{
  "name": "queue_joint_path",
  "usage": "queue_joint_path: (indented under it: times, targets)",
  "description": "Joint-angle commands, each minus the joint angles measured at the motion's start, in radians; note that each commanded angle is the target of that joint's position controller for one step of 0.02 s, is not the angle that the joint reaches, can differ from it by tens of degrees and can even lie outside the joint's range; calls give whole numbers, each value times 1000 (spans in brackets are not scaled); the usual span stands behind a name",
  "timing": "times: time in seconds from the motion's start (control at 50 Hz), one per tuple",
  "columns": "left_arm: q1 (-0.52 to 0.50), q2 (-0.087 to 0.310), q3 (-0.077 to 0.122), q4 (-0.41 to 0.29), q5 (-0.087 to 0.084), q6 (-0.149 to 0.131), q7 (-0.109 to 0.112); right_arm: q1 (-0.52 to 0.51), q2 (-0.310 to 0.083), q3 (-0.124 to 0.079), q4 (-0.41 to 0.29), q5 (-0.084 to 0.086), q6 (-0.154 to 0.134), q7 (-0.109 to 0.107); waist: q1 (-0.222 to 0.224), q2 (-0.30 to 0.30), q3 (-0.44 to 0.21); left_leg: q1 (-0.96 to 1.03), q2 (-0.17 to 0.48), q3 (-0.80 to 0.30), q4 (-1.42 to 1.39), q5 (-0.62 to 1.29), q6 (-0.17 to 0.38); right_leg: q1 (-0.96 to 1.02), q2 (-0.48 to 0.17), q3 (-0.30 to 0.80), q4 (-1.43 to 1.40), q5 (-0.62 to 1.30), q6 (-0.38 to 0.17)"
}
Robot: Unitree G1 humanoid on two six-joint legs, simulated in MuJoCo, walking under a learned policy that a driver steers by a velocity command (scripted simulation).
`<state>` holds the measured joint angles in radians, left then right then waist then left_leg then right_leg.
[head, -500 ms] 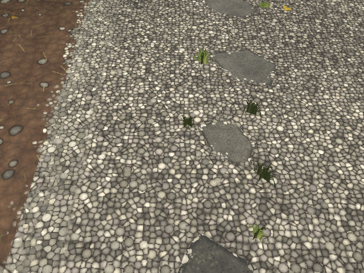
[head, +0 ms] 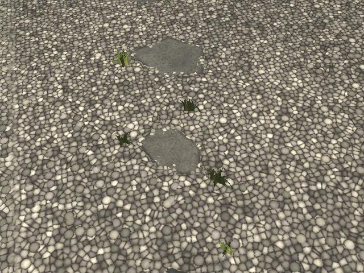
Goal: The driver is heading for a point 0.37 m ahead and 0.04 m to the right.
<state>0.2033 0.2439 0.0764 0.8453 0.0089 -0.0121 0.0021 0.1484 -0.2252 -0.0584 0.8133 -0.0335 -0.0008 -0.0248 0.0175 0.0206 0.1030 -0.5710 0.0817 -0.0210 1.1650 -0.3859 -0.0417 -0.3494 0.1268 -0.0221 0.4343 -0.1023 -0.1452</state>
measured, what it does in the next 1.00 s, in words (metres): walks ahead, turning right: left foot, then right foot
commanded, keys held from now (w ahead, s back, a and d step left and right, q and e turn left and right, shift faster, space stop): e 0.42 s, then no key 0.04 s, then w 0.48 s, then no key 0.06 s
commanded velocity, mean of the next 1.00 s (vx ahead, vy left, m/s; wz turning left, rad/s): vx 0.18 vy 0.00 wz -0.38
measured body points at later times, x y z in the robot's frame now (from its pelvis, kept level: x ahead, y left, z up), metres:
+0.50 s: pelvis +0.04 +0.06 +0.01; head +0.07 +0.08 +0.45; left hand +0.22 +0.31 -0.12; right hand +0.10 -0.24 -0.09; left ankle +0.08 +0.16 -0.73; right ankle +0.05 -0.03 -0.71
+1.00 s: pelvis +0.15 -0.01 +0.01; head +0.16 -0.03 +0.46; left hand +0.38 +0.17 -0.10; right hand +0.04 -0.26 -0.13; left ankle +0.10 +0.14 -0.68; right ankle +0.12 -0.09 -0.73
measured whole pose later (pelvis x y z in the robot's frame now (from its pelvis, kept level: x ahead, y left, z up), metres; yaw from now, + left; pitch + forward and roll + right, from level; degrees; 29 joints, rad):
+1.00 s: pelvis +0.15 -0.01 +0.01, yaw -21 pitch +1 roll +0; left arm 0.17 0.24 0.03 0.79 0.03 -0.06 -0.02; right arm 0.42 -0.26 -0.05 0.88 -0.02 -0.03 0.01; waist -0.05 0.03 0.01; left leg -0.27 0.01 0.01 0.89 -0.43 0.07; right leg -0.24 0.04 -0.03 0.44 -0.22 -0.06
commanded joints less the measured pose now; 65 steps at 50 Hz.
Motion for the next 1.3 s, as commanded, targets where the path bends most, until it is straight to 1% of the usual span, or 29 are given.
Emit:
queue_joint_path:
  times: [0.02, 0.16, 0.32, 0.4, 0.42, 0.44, 0.46, 0.48, 0.5, 0.52, 0.56, 0.64, 0.7, 0.78, 0.82, 0.86, 0.88, 0.9, 0.92, 0.94, 0.96, 0.98, 1.0, 1.02, 1.06, 1.1, 1.2, 1.26, 1.3]
  targets:
    - [36, 151, 35, -67, 2, -11, 3, 142, -76, -19, -20, -3, 27, -2, -33, -60, -207, 30, -6, -11, -41, 62, -9, 127, -271, 285, -131, 391, -102]
    - [95, 170, 44, -87, 3, 19, 9, -4, -108, -23, -87, 5, 43, -10, 20, -109, -163, -66, -31, -58, -181, 69, -23, 195, -263, 440, -170, -31, -73]
    - [96, 190, 52, -112, 16, 32, -1, -20, -116, -9, -131, 29, 22, -18, 25, -133, -163, 85, -112, -62, -385, -28, 21, 202, -248, 548, -110, 88, -83]
    - [37, 191, 54, -128, 6, 43, -10, 81, -122, -3, -125, 41, 7, -27, -29, -137, -166, 305, -149, -46, -662, 26, 51, 136, -203, 582, -74, 124, -26]
    - [15, 181, 51, -136, -5, 45, -8, 126, -133, -6, -115, 34, 1, -34, -58, -118, -160, 418, -126, -53, -820, 120, 59, 65, -160, 560, -45, 23, 22]
    - [47, 123, 36, -142, -12, 43, -3, 109, -203, -19, -123, 19, -2, -42, -26, 29, -157, 494, 45, -213, -940, 83, 101, -35, -68, 448, 86, -242, 87]
    - [87, 98, 30, -158, -12, 38, 5, 35, -285, -28, -167, 11, 4, -39, 7, 199, -142, 518, 294, -490, -981, 179, 202, -202, 97, 212, 297, -443, 132]
    - [67, 183, 47, -147, 33, 37, 4, 58, -268, -32, -156, -3, 8, -28, -9, 127, -132, 396, 317, -487, -957, 180, 284, -186, 34, 178, 495, -459, 138]
    - [69, 180, 46, -142, 36, 36, -4, 40, -203, -15, -156, 0, 5, -17, 14, 96, -113, 360, 264, -443, -963, 61, 277, -172, 2, 196, 556, -392, 132]
    - [78, 169, 42, -124, 37, 38, -15, 4, -161, -5, -155, 3, 1, -6, 28, 87, -70, 347, 180, -354, -980, -57, 232, -188, -10, 196, 587, -312, 133]
    - [99, 157, 34, -103, 36, 40, -39, 26, -159, -3, -149, 3, -7, 0, 12, 160, -60, 420, 106, -287, -1004, -99, 201, -245, -7, 176, 637, -247, 144]
    - [6, 130, 17, -112, 33, 23, -50, 171, -180, -17, -82, 11, -41, 15, -49, 97, -41, 565, 118, -268, -1013, -14, 219, -332, -29, 172, 551, -191, 162]
    - [-56, 125, 6, -117, 32, 13, -52, 219, -188, -25, -49, 16, -57, 20, -70, 113, -42, 608, 126, -246, -1023, 40, 232, -326, -81, 111, 432, -171, 175]
    - [-166, 84, -21, -143, 27, -4, -59, 269, -193, -31, -11, 13, -63, 32, -105, 130, -25, 534, 126, -198, -1016, 103, 244, -197, -121, 4, 233, -198, 166]
    - [-179, 85, -27, -150, 23, -11, -56, 288, -199, -35, 7, 11, -62, 38, -100, 141, -20, 493, 134, -187, -990, 152, 249, -111, -108, -27, 155, -231, 139]
    - [-127, 86, -28, -138, 20, -23, -46, 280, -204, -37, 16, 18, -58, 41, -57, 127, -33, 433, 145, -176, -940, 262, 241, 32, -91, -49, 61, -176, 105]
    - [-50, 83, -28, -111, 24, -31, -38, 261, -200, -35, 17, 27, -56, 39, -7, 98, -50, 373, 131, -149, -881, 312, 222, 170, -80, -52, -23, -109, 88]
    - [65, 113, -16, -67, 31, -43, -25, 251, -177, -27, 15, 30, -58, 37, 43, 43, -108, 287, 91, -101, -767, 372, 193, 365, -90, -11, -50, -102, 70]
    - [219, 187, 3, -40, 49, -53, -9, 210, -124, -7, -21, 33, -62, 38, 121, -103, -215, 166, 16, -11, -502, 249, 152, 559, -294, 225, -134, -295, 30]
    - [291, 312, 33, -25, 38, -50, -2, 209, -64, 10, -71, 33, -67, 39, 118, -325, -233, -100, -119, 87, -240, -125, 120, 648, -521, 629, -255, -477, -70]
    - [234, 244, 18, -26, 25, -45, -2, 203, -169, -17, -45, 11, -53, 28, 82, -155, -129, -147, -76, 11, -109, -142, 131, 531, -525, 622, -238, -375, -97]
    - [149, 178, -4, -46, 17, -47, -7, 209, -152, -16, -30, 13, -52, 36, 32, -96, -67, -124, -37, -15, -93, -64, 132, 450, -473, 488, -217, -157, -89]
    - [103, 128, -18, -51, 15, -53, -11, 218, -129, -10, -16, 17, -51, 41, 3, -78, -54, -77, -17, -10, -116, -17, 119, 392, -420, 366, -214, 90, -68]
    - [77, 104, -28, -53, 13, -59, -9, 223, -122, -11, -7, 12, -44, 42, -19, -89, -59, -39, -7, 4, -137, 9, 102, 363, -379, 281, -210, 261, -49]
    - [73, 97, -34, -37, 7, -68, -5, 256, -107, -7, 14, -1, -28, 47, -45, -121, -98, 29, -27, 32, -132, 53, 69, 335, -329, 167, -184, 577, -42]
    - [91, 109, -34, -13, -2, -71, -1, 238, -98, -6, 12, 1, -20, 50, -55, -121, -106, 43, -40, 46, -158, 98, 47, 314, -317, 113, -177, 711, -48]
    - [122, 99, -45, 42, 2, -57, 8, 96, -57, 17, -13, 6, -13, 41, -23, -137, -78, 109, -55, 82, -404, 215, 45, 274, -288, 42, -154, 746, -31]
    - [141, 104, -45, 74, 4, -50, 11, 77, -64, 19, -6, 10, -16, 26, -13, -131, -87, 184, -76, 87, -500, 234, 75, 285, -305, 61, -100, 734, -21]
    - [123, 109, -44, 86, -1, -45, 16, 110, -70, 17, 14, 8, -23, 17, -34, -111, -88, 261, -88, 82, -594, 245, 102, 285, -311, 86, -37, 689, -6]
